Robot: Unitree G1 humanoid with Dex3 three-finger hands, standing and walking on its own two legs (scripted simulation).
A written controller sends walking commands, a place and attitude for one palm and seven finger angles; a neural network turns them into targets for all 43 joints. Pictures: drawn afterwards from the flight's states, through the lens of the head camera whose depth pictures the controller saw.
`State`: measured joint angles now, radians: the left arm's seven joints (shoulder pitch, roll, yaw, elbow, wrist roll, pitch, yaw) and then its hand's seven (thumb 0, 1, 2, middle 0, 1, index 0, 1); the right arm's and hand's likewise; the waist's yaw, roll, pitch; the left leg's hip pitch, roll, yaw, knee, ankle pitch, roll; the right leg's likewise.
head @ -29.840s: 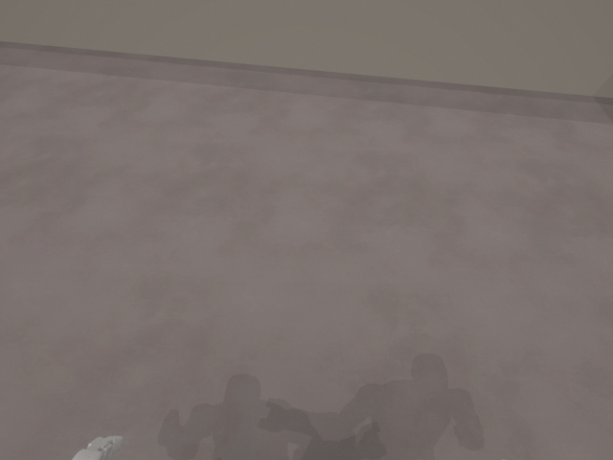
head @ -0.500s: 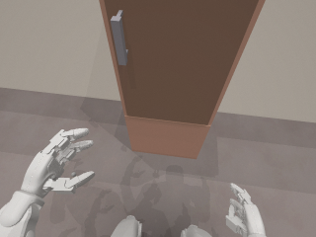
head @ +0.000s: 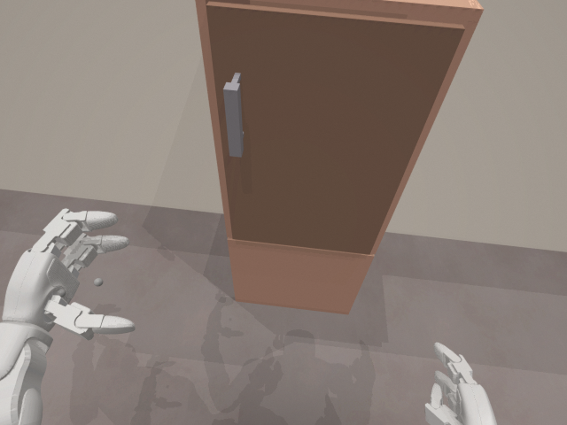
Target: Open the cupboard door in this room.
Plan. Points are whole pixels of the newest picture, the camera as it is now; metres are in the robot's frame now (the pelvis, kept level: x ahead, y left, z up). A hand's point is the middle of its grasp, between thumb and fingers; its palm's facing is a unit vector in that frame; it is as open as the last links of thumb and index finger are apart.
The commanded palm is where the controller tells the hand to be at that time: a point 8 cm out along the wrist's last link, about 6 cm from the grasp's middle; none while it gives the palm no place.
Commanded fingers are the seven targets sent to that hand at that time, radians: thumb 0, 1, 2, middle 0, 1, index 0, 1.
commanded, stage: raise the hand with hooked fingers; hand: left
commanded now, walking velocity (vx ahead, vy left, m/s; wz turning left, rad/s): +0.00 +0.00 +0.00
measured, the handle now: (236, 115) +0.60 +0.13 +0.12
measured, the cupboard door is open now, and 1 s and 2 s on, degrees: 0 0 0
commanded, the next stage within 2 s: move the hooked fingers beside the handle in 0.90 s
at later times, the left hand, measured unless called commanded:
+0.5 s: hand (79, 222) +0.31 +0.28 +0.14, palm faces -0.03 -1.00 -0.05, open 14.0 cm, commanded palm +0.28 +0.32 +0.14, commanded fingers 0.00 -0.50 0.30 -0.30 -1.20 -0.30 -1.20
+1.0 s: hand (99, 234) +0.30 +0.25 +0.14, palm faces -0.01 -1.00 -0.03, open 14.0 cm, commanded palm +0.27 +0.30 +0.14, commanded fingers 0.00 -0.50 0.30 -0.30 -1.20 -0.30 -1.20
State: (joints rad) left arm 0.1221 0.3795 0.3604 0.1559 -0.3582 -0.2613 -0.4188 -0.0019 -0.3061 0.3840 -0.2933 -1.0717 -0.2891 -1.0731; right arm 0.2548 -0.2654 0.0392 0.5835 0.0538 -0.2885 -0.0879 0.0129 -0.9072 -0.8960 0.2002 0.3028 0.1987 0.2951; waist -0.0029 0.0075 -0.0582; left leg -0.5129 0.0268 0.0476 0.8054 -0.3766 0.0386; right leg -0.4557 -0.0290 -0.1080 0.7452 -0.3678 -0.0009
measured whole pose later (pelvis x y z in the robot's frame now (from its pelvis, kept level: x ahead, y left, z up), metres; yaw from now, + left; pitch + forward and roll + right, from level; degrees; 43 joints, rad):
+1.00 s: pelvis +0.01 -0.02 +0.02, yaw +0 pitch +2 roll -1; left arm -0.12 0.45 0.44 0.41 -0.35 -0.10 -0.54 -0.01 -0.50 0.30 -0.30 -1.20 -0.30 -1.20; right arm 0.27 -0.28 0.06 0.59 0.06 -0.21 -0.10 0.01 -0.91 -0.90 0.20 0.30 0.20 0.30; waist 0.01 0.04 -0.04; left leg -0.37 0.03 0.05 0.63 -0.30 0.01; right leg -0.33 -0.01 -0.10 0.60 -0.31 -0.03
